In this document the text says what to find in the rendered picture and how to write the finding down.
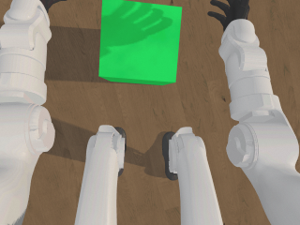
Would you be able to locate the robot right forearm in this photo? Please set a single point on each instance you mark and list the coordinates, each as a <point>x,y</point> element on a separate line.
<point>252,98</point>

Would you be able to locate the robot right hand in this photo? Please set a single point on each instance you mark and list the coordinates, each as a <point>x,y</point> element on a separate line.
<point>237,10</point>

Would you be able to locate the robot left foot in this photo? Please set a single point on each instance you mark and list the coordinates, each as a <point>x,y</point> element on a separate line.
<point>123,135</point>

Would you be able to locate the carton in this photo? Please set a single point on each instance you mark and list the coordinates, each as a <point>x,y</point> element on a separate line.
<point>139,42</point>

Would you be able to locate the left robot upper arm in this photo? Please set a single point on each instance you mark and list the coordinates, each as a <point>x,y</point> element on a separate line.
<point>26,131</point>

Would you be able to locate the robot left forearm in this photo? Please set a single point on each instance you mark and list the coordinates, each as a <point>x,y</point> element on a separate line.
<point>23,53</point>

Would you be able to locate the robot left hand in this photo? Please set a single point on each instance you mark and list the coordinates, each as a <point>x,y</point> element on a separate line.
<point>48,3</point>

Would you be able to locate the right robot upper arm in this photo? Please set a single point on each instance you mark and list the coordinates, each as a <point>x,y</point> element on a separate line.
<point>267,153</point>

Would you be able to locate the robot foot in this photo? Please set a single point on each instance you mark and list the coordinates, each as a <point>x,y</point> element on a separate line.
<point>165,152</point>
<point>123,135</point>

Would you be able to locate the robot right foot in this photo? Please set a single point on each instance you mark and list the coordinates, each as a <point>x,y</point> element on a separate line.
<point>165,152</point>

